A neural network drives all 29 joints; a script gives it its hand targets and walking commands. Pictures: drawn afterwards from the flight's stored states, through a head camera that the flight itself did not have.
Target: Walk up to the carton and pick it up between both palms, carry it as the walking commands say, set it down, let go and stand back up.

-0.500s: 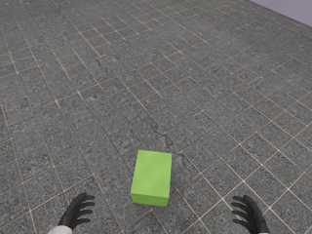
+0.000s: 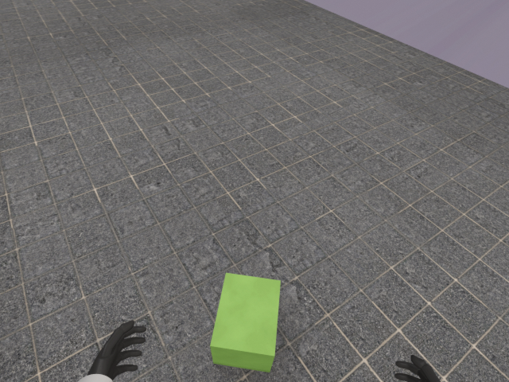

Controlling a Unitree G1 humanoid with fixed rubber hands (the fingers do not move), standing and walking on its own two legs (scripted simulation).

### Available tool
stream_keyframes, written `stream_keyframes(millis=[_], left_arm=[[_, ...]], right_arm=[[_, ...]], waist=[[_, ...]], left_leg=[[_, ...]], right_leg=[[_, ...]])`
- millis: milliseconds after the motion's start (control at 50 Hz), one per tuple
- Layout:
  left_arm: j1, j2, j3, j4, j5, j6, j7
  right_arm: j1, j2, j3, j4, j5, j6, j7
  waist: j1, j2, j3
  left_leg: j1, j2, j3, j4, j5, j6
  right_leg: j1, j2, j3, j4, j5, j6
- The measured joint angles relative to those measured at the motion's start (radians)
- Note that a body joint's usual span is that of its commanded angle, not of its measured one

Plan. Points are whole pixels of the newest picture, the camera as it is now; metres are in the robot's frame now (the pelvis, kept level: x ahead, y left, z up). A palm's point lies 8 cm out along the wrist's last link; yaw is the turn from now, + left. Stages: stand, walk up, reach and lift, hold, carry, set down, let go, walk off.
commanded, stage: stand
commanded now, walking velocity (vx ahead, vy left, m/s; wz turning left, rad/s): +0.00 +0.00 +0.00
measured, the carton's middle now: (247, 321) +0.49 +0.01 -0.67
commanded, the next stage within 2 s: none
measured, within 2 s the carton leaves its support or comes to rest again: neither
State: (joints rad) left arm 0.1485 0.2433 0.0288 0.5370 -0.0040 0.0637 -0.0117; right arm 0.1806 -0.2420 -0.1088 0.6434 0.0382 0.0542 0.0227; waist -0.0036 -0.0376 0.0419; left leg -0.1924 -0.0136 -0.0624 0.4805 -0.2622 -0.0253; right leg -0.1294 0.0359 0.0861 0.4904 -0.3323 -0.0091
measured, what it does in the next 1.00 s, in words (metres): stands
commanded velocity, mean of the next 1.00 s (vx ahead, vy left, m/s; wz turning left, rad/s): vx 0.00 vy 0.00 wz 0.00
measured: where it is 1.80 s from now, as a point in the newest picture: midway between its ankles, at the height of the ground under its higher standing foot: outside the picture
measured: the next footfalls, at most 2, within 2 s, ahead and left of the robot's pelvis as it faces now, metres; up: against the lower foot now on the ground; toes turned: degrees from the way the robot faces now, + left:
none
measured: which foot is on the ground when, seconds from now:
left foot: down 0.00-1.00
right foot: down 0.00-1.00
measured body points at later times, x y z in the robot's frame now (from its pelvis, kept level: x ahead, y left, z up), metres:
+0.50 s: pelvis -0.01 +0.01 +0.00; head -0.04 +0.03 +0.45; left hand +0.18 +0.28 -0.07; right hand +0.13 -0.27 -0.08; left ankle +0.00 +0.13 -0.74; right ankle -0.04 -0.11 -0.74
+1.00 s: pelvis -0.01 +0.01 +0.00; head -0.04 +0.03 +0.45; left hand +0.16 +0.29 -0.08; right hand +0.12 -0.27 -0.08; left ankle +0.00 +0.13 -0.74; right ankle -0.04 -0.11 -0.74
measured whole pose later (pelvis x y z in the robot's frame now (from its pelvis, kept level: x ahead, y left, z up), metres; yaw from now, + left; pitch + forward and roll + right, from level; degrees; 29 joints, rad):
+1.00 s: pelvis -0.01 +0.01 +0.00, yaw +0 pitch -2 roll -1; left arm 0.17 0.30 0.05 0.66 0.00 -0.02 0.01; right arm 0.18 -0.27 -0.11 0.82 0.03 -0.03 0.00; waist 0.00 -0.04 -0.04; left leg -0.22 -0.01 -0.06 0.53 -0.27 -0.01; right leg -0.13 0.04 0.08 0.49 -0.32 0.00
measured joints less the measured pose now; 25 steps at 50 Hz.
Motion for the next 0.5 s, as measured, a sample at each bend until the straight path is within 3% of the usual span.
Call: stream_keyframes(millis=[180, 500], left_arm=[[0.000, 0.043, 0.017, 0.027, 0.000, -0.037, 0.018], [0.016, 0.053, 0.025, 0.065, 0.000, -0.065, 0.024]], right_arm=[[0.000, -0.026, 0.001, 0.082, -0.004, -0.038, -0.014], [0.000, -0.026, 0.001, 0.128, -0.010, -0.071, -0.021]], waist=[[0.000, 0.000, -0.056], [0.000, 0.000, -0.078]], left_leg=[[-0.016, -0.001, 0.000, 0.034, -0.019, 0.009], [-0.023, -0.001, 0.000, 0.048, -0.014, 0.017]], right_leg=[[0.000, 0.000, -0.001, 0.000, -0.002, 0.004], [0.000, 0.000, -0.001, 0.000, 0.010, 0.010]])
